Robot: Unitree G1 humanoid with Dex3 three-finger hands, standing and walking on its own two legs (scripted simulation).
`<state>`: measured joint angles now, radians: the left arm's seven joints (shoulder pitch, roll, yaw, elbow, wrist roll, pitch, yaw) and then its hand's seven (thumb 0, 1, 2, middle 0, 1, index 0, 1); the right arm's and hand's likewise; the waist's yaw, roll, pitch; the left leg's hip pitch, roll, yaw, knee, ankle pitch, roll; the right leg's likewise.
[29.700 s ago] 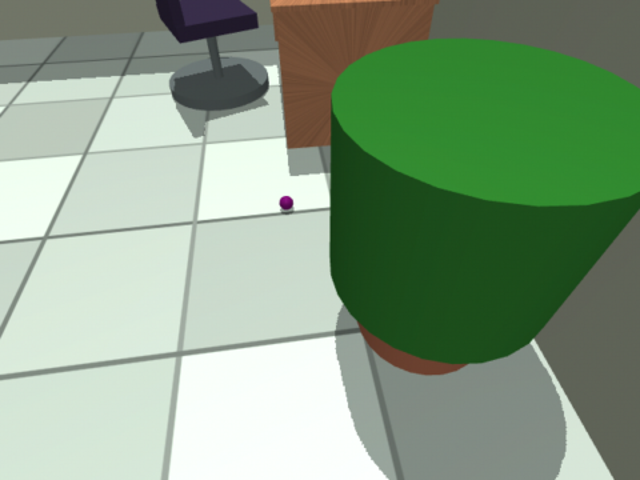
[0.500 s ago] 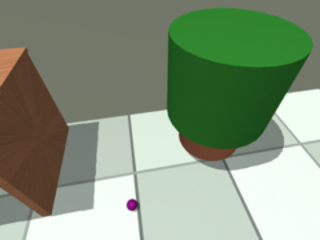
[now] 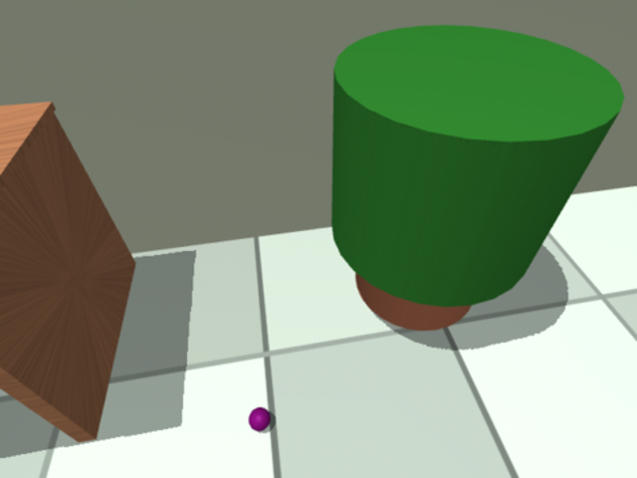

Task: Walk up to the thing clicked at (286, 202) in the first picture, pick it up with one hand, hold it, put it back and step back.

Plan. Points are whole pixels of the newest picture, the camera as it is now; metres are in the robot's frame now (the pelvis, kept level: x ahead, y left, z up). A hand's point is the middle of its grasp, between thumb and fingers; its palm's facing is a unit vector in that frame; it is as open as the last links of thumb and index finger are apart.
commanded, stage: walk up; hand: left
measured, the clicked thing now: (259, 419) +0.46 +0.22 -0.74
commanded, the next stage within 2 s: none
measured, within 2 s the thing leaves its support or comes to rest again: neither
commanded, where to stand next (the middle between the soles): +0.08 -0.01 m, yaw -1 degrees
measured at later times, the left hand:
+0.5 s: hand out of the picture +0.14 +0.26 -0.16, palm faces -0.02 -0.92 -0.38, open 7.4 cm
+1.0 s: hand out of the picture +0.16 +0.26 -0.16, palm faces -0.01 -0.94 -0.34, open 7.4 cm
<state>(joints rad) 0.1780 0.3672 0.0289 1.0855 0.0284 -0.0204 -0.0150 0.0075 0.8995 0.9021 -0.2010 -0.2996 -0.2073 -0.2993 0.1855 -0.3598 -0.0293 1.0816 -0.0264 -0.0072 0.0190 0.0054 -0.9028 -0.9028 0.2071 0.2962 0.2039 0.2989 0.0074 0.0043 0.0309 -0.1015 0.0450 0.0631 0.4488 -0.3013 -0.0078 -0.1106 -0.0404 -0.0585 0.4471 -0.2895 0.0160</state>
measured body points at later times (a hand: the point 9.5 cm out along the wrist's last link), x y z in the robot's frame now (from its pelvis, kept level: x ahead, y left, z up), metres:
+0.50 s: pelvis +0.05 -0.01 -0.01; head +0.09 -0.01 +0.43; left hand +0.14 +0.30 -0.13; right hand +0.12 -0.32 -0.14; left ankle -0.01 +0.12 -0.73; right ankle +0.10 -0.12 -0.74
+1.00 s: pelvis +0.05 +0.00 +0.00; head +0.08 +0.00 +0.44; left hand +0.16 +0.31 -0.13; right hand +0.14 -0.32 -0.13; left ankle +0.04 +0.14 -0.74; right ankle +0.10 -0.12 -0.74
